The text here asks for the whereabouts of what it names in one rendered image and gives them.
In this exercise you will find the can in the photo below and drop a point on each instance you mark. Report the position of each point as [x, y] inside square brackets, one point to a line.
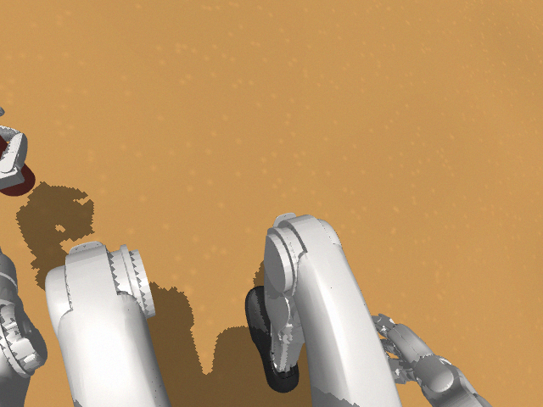
[22, 188]

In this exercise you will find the left robot hand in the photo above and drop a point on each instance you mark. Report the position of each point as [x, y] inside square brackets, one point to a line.
[13, 158]

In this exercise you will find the left robot arm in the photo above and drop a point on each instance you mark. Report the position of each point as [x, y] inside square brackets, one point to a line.
[22, 347]

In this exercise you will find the right robot arm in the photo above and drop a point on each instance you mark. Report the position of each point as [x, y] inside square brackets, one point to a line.
[444, 385]

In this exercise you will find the right robot foot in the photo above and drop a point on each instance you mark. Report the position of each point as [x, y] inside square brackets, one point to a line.
[260, 331]

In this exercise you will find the right robot hand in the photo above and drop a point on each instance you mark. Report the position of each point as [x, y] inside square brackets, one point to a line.
[406, 344]

